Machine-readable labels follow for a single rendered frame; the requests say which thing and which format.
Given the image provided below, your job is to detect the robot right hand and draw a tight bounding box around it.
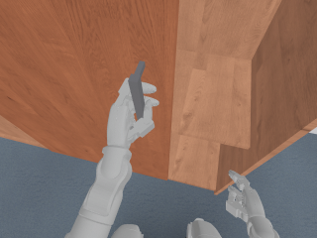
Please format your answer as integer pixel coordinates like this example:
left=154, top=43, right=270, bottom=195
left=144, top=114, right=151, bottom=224
left=226, top=170, right=265, bottom=224

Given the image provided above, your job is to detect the handle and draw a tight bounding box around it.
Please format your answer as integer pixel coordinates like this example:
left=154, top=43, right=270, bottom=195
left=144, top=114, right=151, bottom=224
left=128, top=60, right=146, bottom=120

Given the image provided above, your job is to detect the robot thigh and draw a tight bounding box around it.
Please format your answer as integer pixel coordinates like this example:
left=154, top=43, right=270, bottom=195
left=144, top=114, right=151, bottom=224
left=186, top=220, right=222, bottom=238
left=111, top=224, right=144, bottom=238

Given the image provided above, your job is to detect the robot right thigh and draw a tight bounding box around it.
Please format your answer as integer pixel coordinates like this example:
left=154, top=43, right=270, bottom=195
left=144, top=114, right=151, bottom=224
left=186, top=220, right=222, bottom=238

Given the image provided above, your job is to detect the robot right forearm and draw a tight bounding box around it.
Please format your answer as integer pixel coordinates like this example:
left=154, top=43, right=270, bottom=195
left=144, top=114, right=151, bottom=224
left=247, top=216, right=280, bottom=238

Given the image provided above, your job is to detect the robot left thigh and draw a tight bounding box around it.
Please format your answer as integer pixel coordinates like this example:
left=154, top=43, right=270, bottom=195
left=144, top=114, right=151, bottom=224
left=111, top=224, right=144, bottom=238

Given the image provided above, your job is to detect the robot left forearm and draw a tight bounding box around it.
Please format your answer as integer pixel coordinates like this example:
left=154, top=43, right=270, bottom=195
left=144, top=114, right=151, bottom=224
left=64, top=145, right=133, bottom=238

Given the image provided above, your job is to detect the robot left hand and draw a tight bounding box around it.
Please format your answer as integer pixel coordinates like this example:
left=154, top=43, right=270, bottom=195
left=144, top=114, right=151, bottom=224
left=107, top=77, right=159, bottom=149

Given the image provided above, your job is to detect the wardrobe door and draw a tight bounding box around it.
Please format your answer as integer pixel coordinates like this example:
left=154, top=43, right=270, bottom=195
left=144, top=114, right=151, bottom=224
left=0, top=0, right=179, bottom=180
left=0, top=115, right=39, bottom=143

